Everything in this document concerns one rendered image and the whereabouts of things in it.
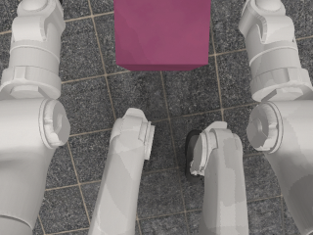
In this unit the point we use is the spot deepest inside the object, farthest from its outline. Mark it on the robot right upper arm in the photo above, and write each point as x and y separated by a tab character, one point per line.
283	131

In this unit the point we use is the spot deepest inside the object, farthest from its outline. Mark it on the robot left forearm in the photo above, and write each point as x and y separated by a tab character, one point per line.
35	52

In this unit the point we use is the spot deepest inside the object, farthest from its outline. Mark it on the robot thigh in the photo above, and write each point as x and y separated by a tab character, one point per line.
116	205
224	207

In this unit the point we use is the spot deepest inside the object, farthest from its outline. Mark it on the robot right thigh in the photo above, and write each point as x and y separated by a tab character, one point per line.
224	207

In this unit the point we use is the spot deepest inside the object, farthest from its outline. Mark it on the carton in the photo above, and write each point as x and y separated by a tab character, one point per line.
161	35

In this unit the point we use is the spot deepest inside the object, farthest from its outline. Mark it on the robot left upper arm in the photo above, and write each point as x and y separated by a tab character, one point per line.
31	129

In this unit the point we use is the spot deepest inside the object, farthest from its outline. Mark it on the robot right forearm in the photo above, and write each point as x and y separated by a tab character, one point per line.
272	53

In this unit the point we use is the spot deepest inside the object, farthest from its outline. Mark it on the robot left thigh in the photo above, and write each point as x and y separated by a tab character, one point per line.
116	205

